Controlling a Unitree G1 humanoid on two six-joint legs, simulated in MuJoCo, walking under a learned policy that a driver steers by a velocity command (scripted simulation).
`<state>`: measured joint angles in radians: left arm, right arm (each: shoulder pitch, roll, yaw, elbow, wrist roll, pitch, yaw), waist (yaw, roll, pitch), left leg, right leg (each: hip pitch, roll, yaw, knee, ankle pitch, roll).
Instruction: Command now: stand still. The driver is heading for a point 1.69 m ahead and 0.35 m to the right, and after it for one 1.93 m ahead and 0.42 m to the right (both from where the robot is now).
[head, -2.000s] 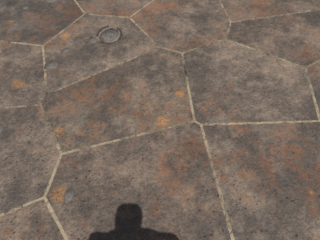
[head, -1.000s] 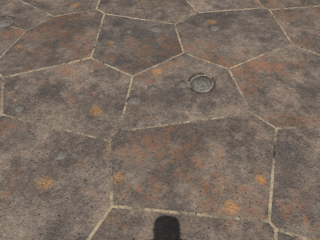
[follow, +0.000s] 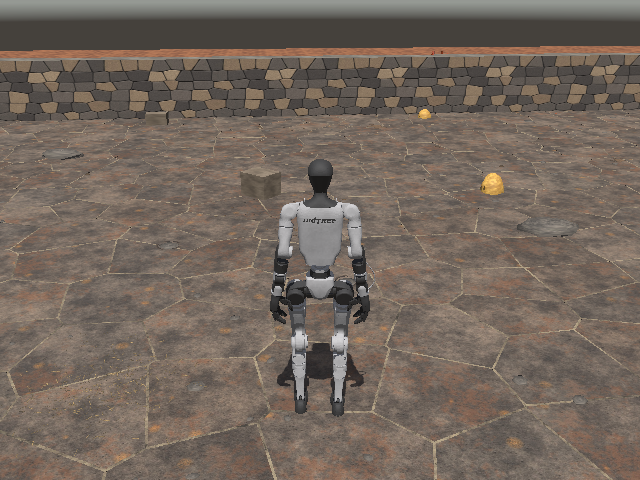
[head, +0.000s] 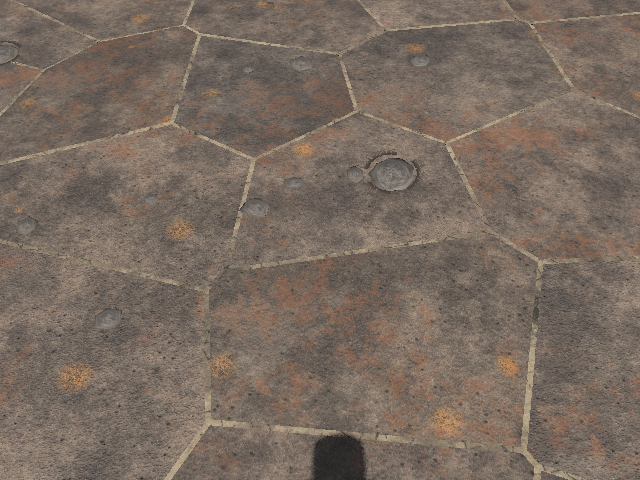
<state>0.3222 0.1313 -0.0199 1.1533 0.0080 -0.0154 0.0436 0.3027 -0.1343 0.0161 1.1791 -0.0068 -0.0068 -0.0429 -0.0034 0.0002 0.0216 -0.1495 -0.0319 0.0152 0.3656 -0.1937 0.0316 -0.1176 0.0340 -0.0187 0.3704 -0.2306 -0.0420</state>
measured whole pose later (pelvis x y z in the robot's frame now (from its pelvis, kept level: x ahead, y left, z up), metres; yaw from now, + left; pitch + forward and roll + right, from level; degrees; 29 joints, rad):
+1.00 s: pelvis +0.01 -0.01 +0.00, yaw +0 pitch -1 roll +0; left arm 0.35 0.11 -0.02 1.15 0.01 -0.03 0.05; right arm 0.33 -0.12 0.02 1.18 -0.01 -0.01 -0.05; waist 0.00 0.01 0.02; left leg -0.15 -0.01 0.01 0.39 -0.22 0.01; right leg -0.11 0.05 -0.02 0.37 -0.25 -0.06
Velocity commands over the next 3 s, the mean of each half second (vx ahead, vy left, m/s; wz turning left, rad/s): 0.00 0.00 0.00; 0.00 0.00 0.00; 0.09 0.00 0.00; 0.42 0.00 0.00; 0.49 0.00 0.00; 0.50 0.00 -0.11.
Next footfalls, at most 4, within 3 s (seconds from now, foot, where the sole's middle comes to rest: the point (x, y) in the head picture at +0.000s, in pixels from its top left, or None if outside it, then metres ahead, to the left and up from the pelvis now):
1.64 left None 0.18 0.13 -0.78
2.14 right None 0.53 -0.02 -0.78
2.70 left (277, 349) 0.85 0.14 -0.78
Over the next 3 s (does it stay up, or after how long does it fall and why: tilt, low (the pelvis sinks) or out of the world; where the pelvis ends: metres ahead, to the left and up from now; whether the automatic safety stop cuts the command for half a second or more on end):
stays up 0.83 0.08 0.00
